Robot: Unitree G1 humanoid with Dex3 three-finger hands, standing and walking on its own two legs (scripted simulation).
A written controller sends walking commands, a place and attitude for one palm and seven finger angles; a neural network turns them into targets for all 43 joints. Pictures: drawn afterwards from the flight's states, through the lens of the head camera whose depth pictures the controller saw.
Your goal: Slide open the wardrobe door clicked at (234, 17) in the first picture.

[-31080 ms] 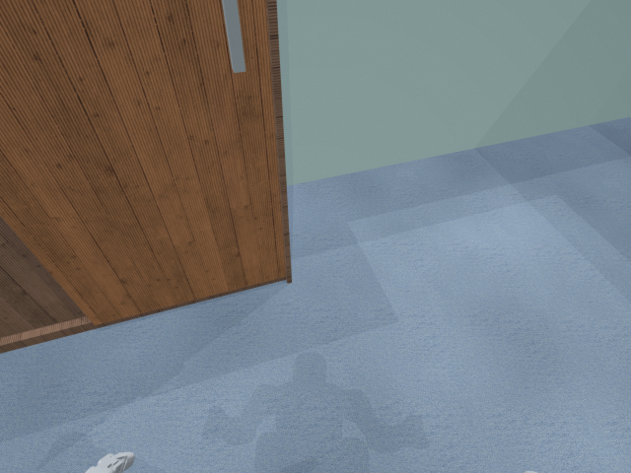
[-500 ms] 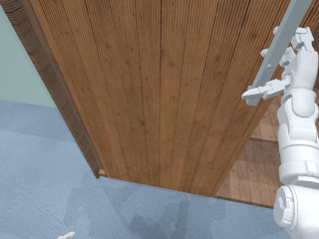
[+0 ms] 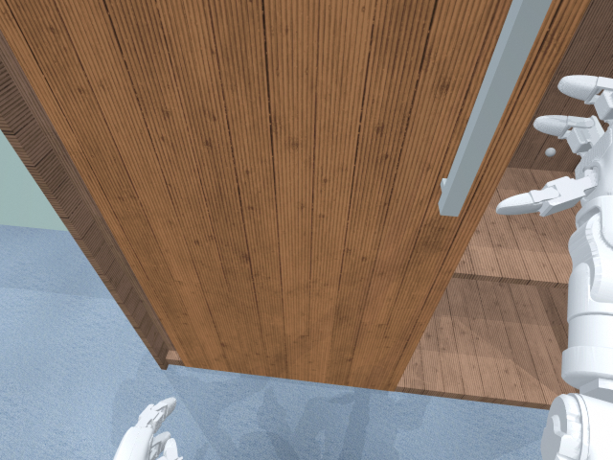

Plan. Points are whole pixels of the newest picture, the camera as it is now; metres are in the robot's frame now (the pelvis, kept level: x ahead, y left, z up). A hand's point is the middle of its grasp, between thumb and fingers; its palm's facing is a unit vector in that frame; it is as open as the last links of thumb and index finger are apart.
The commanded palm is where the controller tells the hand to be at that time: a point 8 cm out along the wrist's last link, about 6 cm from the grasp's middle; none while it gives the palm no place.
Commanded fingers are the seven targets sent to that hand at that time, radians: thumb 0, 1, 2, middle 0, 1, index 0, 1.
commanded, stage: slip the hand off the handle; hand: right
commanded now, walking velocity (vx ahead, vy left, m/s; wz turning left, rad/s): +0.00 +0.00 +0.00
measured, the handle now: (479, 110) +0.46 -0.17 +0.26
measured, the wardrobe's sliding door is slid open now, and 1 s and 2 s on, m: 0.58 0.58 0.58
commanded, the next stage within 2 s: draw the hand back to the body in 0.84 s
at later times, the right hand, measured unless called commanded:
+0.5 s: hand (580, 195) +0.33 -0.24 +0.24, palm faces +0.26 +0.96 -0.08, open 14.7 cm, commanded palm +0.29 -0.27 +0.23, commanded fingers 0.00 0.55 -0.20 0.25 1.15 0.25 1.15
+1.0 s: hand (583, 221) +0.29 -0.22 +0.25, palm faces +0.22 +0.97 -0.11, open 14.7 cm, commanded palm +0.25 -0.27 +0.23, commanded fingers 0.00 0.55 -0.20 0.25 1.15 0.25 1.15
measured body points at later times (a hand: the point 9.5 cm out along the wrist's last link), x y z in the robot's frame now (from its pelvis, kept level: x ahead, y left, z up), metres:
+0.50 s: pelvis +0.01 +0.01 +0.00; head -0.01 +0.02 +0.45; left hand +0.17 +0.24 -0.09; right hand +0.31 -0.29 +0.25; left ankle +0.02 +0.11 -0.74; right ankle -0.01 -0.10 -0.74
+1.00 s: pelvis +0.00 +0.02 +0.00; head -0.03 +0.04 +0.45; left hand +0.20 +0.23 -0.08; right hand +0.27 -0.27 +0.25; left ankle +0.02 +0.11 -0.74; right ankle -0.01 -0.10 -0.74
